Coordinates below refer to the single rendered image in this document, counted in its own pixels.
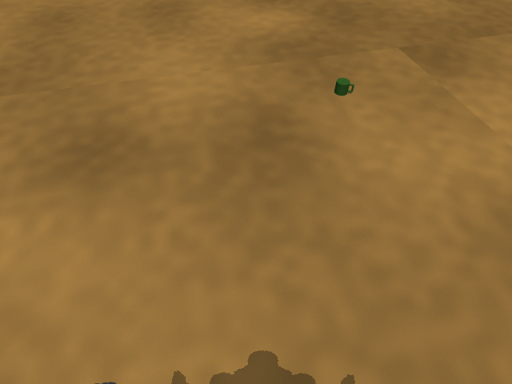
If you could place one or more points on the mug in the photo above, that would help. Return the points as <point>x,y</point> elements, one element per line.
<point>342,86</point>

